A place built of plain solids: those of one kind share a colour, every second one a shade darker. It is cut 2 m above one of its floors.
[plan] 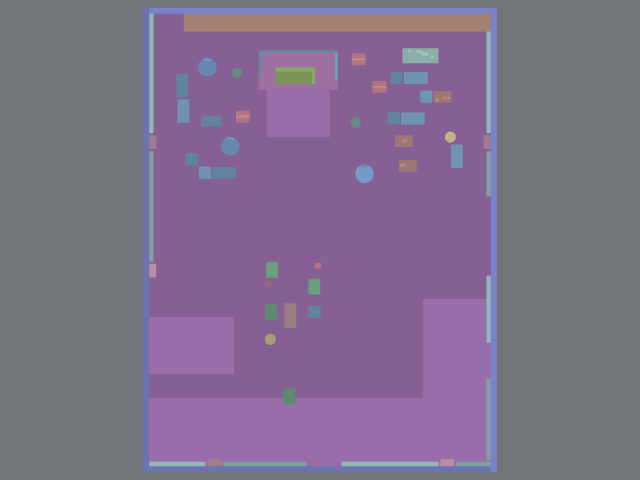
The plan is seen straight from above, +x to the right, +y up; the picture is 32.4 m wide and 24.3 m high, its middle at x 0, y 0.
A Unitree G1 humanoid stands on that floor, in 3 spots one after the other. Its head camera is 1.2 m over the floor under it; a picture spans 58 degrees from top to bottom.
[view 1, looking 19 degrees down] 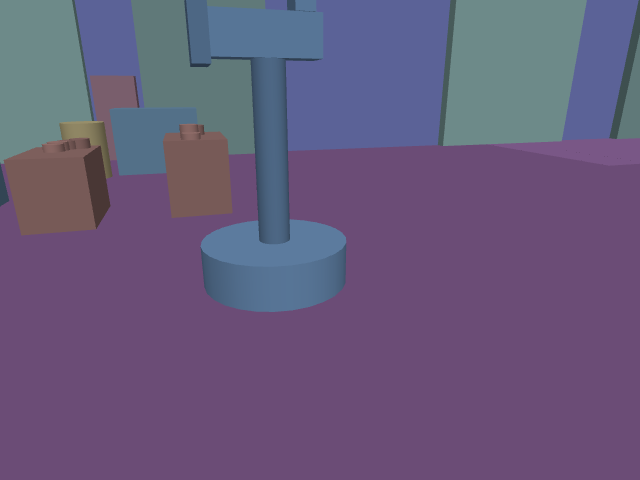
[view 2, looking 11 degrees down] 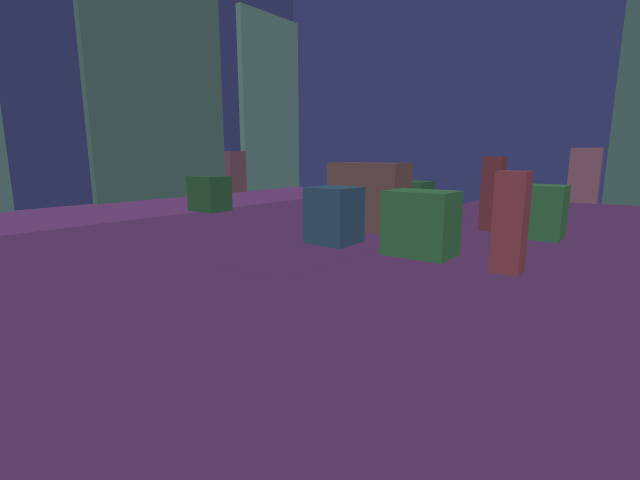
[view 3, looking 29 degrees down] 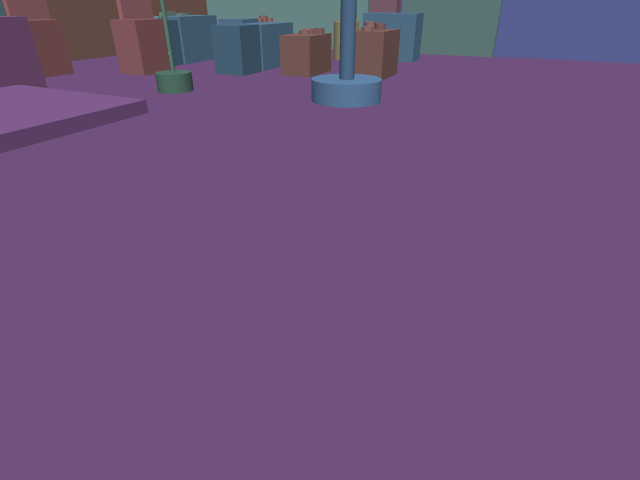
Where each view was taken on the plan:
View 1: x -0.40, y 3.85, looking -17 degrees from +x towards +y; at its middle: pedestal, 2.82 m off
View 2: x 4.61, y -0.21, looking -143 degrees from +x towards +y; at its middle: case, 5.83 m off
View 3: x -3.38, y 1.00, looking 26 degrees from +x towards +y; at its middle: floor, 2.48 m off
